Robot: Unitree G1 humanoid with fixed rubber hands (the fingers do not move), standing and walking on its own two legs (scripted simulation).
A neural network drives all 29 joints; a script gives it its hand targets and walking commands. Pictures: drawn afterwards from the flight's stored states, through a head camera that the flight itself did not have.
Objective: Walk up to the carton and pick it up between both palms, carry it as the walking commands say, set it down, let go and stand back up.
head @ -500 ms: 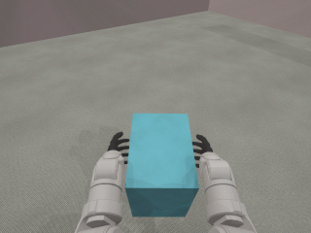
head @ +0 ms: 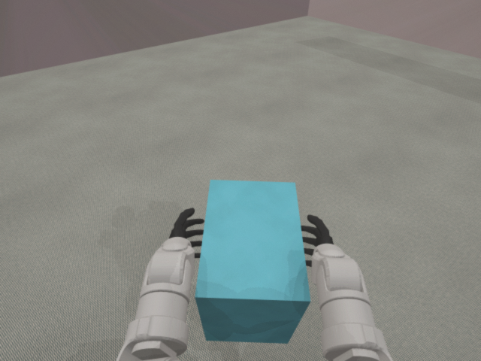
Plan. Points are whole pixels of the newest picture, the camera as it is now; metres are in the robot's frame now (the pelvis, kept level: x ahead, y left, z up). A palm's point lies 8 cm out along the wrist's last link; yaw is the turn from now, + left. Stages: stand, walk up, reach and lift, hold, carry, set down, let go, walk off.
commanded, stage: reach and lift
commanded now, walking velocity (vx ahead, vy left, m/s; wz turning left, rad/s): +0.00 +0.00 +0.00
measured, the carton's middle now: (249, 263) +0.33 +0.00 -0.02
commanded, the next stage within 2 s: hold in 0.58 s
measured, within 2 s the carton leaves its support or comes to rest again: neither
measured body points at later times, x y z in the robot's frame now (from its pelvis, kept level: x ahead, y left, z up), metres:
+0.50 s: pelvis -0.01 +0.00 +0.00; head -0.07 +0.00 +0.45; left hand +0.30 +0.13 +0.05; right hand +0.30 -0.13 +0.04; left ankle +0.02 +0.14 -0.74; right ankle +0.03 -0.13 -0.74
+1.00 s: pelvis -0.02 +0.00 +0.00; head -0.08 +0.00 +0.44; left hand +0.30 +0.13 +0.05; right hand +0.30 -0.12 +0.04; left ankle +0.02 +0.14 -0.74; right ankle +0.03 -0.13 -0.74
